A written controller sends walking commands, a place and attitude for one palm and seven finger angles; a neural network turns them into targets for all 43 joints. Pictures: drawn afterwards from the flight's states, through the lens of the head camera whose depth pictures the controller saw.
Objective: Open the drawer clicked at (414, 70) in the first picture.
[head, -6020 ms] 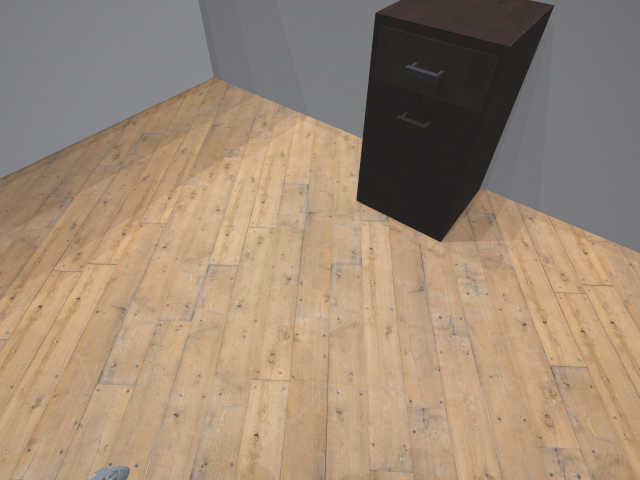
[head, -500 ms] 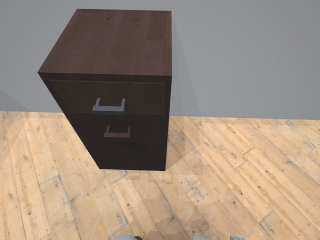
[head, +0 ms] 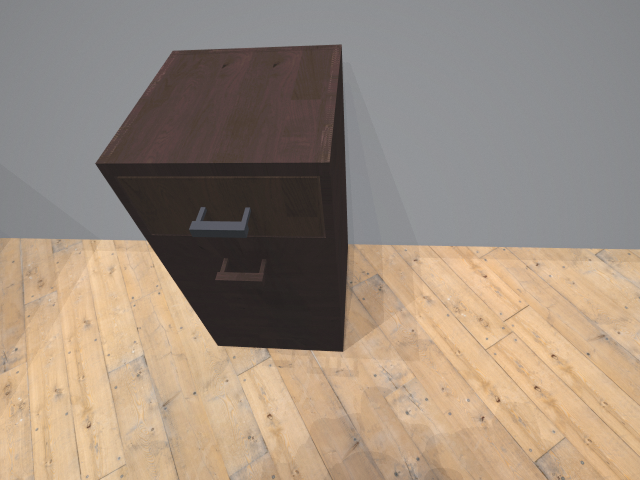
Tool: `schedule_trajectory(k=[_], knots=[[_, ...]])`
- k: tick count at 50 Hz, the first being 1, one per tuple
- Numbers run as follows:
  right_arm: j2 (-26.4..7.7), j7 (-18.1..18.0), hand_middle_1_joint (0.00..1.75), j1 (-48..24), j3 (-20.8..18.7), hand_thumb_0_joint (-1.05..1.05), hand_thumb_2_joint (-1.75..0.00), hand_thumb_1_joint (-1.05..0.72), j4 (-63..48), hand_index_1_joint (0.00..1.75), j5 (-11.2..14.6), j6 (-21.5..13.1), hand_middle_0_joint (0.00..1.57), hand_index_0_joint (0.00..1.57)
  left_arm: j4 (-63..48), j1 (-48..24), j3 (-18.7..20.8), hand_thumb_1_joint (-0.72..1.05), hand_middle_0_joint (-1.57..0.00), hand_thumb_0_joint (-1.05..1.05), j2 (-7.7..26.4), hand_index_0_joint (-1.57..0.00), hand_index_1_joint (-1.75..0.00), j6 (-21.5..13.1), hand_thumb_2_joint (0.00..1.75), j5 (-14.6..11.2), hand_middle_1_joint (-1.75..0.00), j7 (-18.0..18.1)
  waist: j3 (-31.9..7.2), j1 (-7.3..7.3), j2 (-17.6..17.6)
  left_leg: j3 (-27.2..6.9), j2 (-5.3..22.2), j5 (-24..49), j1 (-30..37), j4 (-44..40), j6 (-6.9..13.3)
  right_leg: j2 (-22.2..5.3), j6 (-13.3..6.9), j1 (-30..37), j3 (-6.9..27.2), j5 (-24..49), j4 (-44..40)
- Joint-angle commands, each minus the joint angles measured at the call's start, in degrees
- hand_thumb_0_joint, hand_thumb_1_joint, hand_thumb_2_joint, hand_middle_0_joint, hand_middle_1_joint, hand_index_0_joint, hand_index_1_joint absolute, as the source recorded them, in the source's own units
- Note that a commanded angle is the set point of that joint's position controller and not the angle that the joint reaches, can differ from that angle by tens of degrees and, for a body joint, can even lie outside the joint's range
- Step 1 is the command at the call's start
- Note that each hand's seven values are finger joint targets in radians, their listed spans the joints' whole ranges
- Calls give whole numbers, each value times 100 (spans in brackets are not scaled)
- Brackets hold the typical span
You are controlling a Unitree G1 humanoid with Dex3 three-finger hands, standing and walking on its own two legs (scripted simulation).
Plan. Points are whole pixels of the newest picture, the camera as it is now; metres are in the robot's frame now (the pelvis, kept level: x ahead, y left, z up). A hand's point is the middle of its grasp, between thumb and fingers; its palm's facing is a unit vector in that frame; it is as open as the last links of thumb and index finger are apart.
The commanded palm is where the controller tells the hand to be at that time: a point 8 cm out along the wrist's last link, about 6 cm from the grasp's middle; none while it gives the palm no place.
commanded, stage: come to a stop and stand still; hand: left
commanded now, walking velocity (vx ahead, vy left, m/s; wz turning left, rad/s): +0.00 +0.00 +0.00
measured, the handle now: (222, 220) +0.57 +0.26 -0.09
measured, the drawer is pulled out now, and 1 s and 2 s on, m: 0.00 0.00 0.00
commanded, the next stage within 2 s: look again from close up in 0.70 s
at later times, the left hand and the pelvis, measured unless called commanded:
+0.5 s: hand out of the picture +0.00 +0.22 -0.19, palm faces +0.02 -0.99 -0.15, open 7.4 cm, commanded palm none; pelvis +0.01 +0.06 -0.01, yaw -2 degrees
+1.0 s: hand out of the picture +0.04 +0.23 -0.19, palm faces -0.01 -0.98 -0.22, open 7.4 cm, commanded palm none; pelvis +0.03 +0.05 -0.02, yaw -1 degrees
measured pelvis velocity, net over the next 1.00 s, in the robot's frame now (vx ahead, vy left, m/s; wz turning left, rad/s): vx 0.03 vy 0.05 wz -0.02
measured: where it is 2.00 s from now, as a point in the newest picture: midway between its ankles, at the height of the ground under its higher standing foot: outside the picture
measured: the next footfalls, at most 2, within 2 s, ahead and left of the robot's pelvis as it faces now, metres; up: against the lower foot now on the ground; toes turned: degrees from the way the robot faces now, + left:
left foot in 0.16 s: +0.00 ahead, +0.17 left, +0.00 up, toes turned -1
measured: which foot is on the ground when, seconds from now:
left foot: up 0.00-0.14, down 0.16-1.00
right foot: down 0.00-1.00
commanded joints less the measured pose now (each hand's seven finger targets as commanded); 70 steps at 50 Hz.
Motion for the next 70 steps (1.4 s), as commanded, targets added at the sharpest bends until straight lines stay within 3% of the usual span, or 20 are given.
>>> schedule_trajectory(k=[1, 5, 6, 7, 8, 9, 10, 11, 17, 23, 39, 40, 41, 42, 44, 48, 49, 53, 59, 70], knots=[[-92, 28, 30, -47, 23, 0, -90, -90, -409, 30, 35, -222, 20, 20, -83, 289, 297, 90, -20, 0, 1261, -20, -30, 21, 90, 44, -30, 32, -373, 112, -1371, 144, 25, -61, -49, -892, 120, -1317, -688, 606, 1392, 1000, -887], [-15, -30, 30, 560, 99, 0, -90, -90, -134, 30, 34, -352, 20, 20, 24, 7, 253, 90, -20, 0, 1093, -20, -30, 73, 90, -32, -30, 16, -464, -213, -1087, 328, 21, 1063, 1281, -2664, 211, -853, -253, -135, 1016, 43, -519], [-156, -44, 30, 603, 95, 0, -90, -90, -96, 30, 22, -406, 20, 20, 33, 43, 195, 90, -20, 0, 898, -20, -30, 97, 90, -68, -30, 10, -413, -206, -470, 6, 343, 1121, 1530, -2969, 305, -538, -73, -498, 813, -457, -220], [-424, -60, 30, 491, 70, 0, -90, -90, -149, 30, -24, -435, 20, 20, 16, 166, 140, 90, -20, 0, 638, -20, -30, 113, 90, -85, -30, -13, -230, -122, 419, -757, 1027, 1065, 1165, -3269, 537, -138, 116, -687, 467, -702, 150], [-599, -71, 30, 261, 79, 0, -90, -90, -256, 30, -31, -418, 20, 20, 29, 244, 93, 90, -20, 0, 476, -20, -30, 98, 90, -70, -30, -29, -146, -16, 575, -1052, 1418, 640, 558, -3548, 743, -5, 216, -431, 142, -693, 343], [-601, -95, 30, 64, 85, 0, -90, -90, -279, 30, -32, -419, 20, 20, 45, 170, 63, 90, -20, 0, 447, -20, -30, 93, 90, -53, -30, -58, 45, 38, 506, -1060, 1374, 327, -11, -3691, 781, 47, 270, -135, 92, -476, 458], [-462, -109, 30, -129, 123, 0, -90, -90, -219, 30, -23, -442, 20, 20, 183, 126, 46, 90, -20, 0, 425, -20, -30, 120, 90, -25, -30, -56, 194, 43, 1034, -892, 1156, 103, -107, -3923, 712, 14, 289, 2, 93, -355, 511], [-348, -126, 30, -174, 161, 0, -90, -90, -196, 30, -6, -455, 20, 20, 254, 217, 21, 90, -20, 0, 484, -20, -30, 113, 90, -23, -30, -66, 231, 70, 1094, -760, 1007, 268, -39, -3877, 672, -6, 278, 67, 143, -192, 428], [-151, -145, 30, 213, 211, 0, -90, -90, 47, 30, 34, -519, 20, 20, 618, 418, -75, 90, -20, 0, 566, -20, -30, 11, 90, -52, -30, -55, 78, -36, -3, -258, 604, 1190, 530, -3259, 452, -209, 263, 313, 447, 551, -291], [-75, -177, 30, 460, 260, 0, -90, -90, 220, 30, 47, -589, 20, 20, 720, 451, -94, 90, -20, 0, 521, -20, -30, -35, 90, -82, -30, -17, -172, -87, 3, -122, 606, 2106, 905, -3103, 401, -259, 239, 493, 407, 991, -262], [160, -230, 30, 917, 267, 0, -90, -90, 481, 30, 46, -601, 20, 20, 730, 501, -90, 90, -20, 0, 378, -20, -30, -20, 90, -113, -30, 44, 42, -91, -17, -40, 591, 2474, 949, -3019, 396, -204, 198, 592, 336, 1198, -149], [-104, -133, 30, 349, 229, 0, -90, -90, 52, 30, 113, -673, 20, 20, 838, 840, -123, 90, -20, 0, 619, -20, -30, -176, 90, -61, -30, 280, 208, 33, -194, 149, 645, 2775, 443, -1963, 250, -498, 140, 448, 636, 2778, 90], [145, -115, 30, 721, 229, 0, -90, -90, -76, 30, 43, -631, 20, 20, 597, 752, -83, 90, -20, 0, 766, -20, -30, -237, 90, -82, -30, 210, -147, -195, 99, 44, 315, 1207, 466, -2280, 285, -609, 31, 591, 724, 2122, 198], [231, -91, 30, 886, 259, 0, -90, -90, -30, 30, 35, -659, 20, 20, 537, 561, -138, 90, -20, 0, 653, -20, -30, -248, 90, -88, -30, 154, -252, -231, 146, -64, 403, 1268, 465, -2480, 335, -434, -4, 470, 585, 1255, 300], [140, -96, 30, 1008, 293, 0, -90, -90, -71, 30, 9, -702, 20, 20, 449, 533, -156, 90, -20, 0, 568, -20, -30, -206, 90, -93, -30, 95, -471, -183, 523, -128, 581, 2236, 615, -2459, 459, -194, 25, 523, 359, 738, 493], [20, -153, 30, 1029, 298, 0, -90, -90, -106, 30, 24, -677, 20, 20, 418, 520, -159, 90, -20, 0, 453, -20, -30, -176, 90, -107, -30, 73, -239, -215, -29, -85, 596, 3052, 811, -2325, 481, -191, 26, 420, 284, 1333, 580], [29, -159, 30, 1027, 306, 0, -90, -90, -93, 30, 15, -660, 20, 20, 415, 477, -155, 90, -20, 0, 465, -20, -30, -150, 90, -105, -30, 64, -77, -213, 166, -65, 595, 3039, 764, -2386, 487, -162, 27, 376, 281, 1198, 588], [15, -153, 30, 921, 323, 0, -90, -90, -62, 30, 25, -614, 20, 20, 388, 456, -138, 90, -20, 0, 523, -20, -30, -125, 90, -111, -30, 54, 121, -207, -184, -21, 516, 2284, 712, -2528, 458, -198, 38, 345, 362, 1258, 445], [16, -132, 30, 825, 354, 0, -90, -90, 39, 30, 18, -576, 20, 20, 370, 433, -127, 90, -20, 0, 584, -20, -30, -99, 90, -106, -30, 18, 308, -186, -96, 11, 452, 1538, 663, -2726, 447, -184, 43, 269, 474, 864, 203], [18, -149, 30, 843, 360, 0, -90, -90, 246, 30, 13, -578, 20, 20, 442, 454, -108, 90, -20, 0, 585, -20, -30, -134, 90, -114, -30, 6, 62, -170, -90, 83, 478, 1840, 900, -2715, 391, -211, 21, 462, 470, 1389, 141]])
